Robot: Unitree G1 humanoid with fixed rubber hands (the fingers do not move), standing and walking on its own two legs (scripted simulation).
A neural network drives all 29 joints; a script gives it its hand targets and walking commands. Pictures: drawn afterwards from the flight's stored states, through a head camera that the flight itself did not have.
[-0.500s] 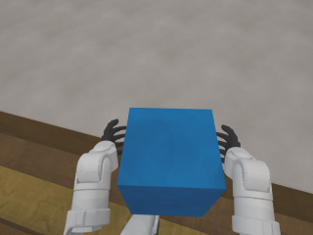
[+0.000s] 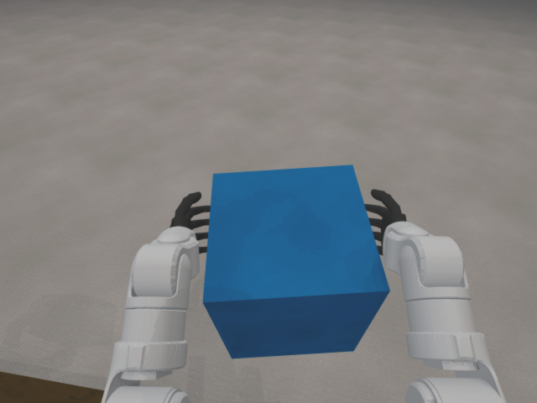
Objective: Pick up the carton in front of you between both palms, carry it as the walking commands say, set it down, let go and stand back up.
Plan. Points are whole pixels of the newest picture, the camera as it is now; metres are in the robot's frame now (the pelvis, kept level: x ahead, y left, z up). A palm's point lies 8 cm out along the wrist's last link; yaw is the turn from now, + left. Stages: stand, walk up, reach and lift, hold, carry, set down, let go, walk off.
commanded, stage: carry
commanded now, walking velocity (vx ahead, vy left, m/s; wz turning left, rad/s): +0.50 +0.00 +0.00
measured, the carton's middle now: (288, 268) +0.35 +0.01 +0.05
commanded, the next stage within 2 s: none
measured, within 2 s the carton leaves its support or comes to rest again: neither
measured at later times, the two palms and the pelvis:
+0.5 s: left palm (236, 213) +0.76 +0.15 -0.23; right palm (332, 223) +0.74 -0.15 -0.23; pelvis +0.43 +0.02 -0.26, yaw +2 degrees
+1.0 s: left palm (235, 146) +1.19 +0.21 -0.26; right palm (306, 150) +1.21 -0.09 -0.27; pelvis +0.86 +0.03 -0.34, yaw +1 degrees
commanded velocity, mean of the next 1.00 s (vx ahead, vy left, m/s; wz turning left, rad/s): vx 0.50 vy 0.00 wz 0.00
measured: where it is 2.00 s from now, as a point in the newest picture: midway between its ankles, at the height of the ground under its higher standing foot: (275, 235)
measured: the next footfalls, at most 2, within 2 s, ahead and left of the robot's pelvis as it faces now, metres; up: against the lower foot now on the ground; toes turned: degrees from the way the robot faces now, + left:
left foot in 0.22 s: +0.34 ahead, +0.07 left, -0.18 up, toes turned +3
right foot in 0.58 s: +0.71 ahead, -0.05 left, -0.36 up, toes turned -1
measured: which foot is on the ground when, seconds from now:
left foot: up 0.00-0.20, down 0.22-0.58, up 0.60-0.92, down 0.94-1.00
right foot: down 0.00-0.22, up 0.24-0.56, down 0.58-0.94, up 0.96-1.00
